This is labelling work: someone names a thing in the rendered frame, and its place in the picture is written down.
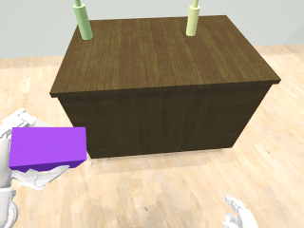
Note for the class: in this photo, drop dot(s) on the table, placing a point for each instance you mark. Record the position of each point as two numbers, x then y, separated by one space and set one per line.
141 86

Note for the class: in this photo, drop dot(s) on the robot left hand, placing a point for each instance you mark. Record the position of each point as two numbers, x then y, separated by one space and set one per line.
31 179

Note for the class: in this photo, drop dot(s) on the robot right hand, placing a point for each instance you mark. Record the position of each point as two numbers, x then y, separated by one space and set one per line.
244 219

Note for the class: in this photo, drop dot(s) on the left robot forearm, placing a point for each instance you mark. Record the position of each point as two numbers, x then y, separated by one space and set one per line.
8 209

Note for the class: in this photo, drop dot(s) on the sponge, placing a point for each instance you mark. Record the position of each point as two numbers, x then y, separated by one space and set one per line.
45 148

